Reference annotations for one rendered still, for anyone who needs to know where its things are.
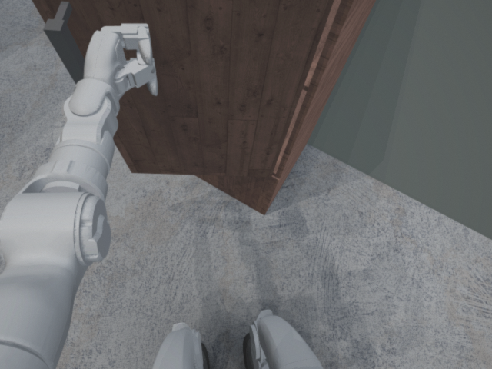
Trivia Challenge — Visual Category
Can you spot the robot right shin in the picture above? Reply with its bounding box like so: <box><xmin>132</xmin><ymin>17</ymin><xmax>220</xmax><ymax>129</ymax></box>
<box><xmin>251</xmin><ymin>310</ymin><xmax>273</xmax><ymax>369</ymax></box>

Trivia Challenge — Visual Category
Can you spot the left robot hand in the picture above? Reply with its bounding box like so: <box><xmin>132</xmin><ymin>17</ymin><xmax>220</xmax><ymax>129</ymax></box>
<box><xmin>83</xmin><ymin>23</ymin><xmax>158</xmax><ymax>100</ymax></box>

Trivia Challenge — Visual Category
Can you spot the cupboard door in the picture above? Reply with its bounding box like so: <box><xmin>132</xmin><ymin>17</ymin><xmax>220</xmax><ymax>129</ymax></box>
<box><xmin>32</xmin><ymin>0</ymin><xmax>334</xmax><ymax>177</ymax></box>

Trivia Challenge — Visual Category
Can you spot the handle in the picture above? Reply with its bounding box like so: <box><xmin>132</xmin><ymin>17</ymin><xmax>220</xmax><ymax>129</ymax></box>
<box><xmin>43</xmin><ymin>2</ymin><xmax>85</xmax><ymax>84</ymax></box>

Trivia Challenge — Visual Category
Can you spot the robot left thigh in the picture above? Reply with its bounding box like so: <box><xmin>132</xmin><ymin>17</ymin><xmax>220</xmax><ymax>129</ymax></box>
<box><xmin>151</xmin><ymin>329</ymin><xmax>203</xmax><ymax>369</ymax></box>

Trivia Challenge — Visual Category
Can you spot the robot left forearm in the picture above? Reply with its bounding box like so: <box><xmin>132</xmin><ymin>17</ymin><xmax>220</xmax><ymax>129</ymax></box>
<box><xmin>0</xmin><ymin>78</ymin><xmax>120</xmax><ymax>262</ymax></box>

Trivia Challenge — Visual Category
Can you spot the left robot upper arm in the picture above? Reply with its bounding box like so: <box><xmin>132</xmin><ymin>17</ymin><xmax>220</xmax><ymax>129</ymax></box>
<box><xmin>0</xmin><ymin>192</ymin><xmax>111</xmax><ymax>369</ymax></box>

